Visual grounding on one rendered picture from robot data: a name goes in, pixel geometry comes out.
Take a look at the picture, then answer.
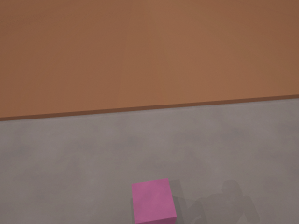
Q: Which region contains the carton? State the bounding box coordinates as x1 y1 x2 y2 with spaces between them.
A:
131 178 177 224

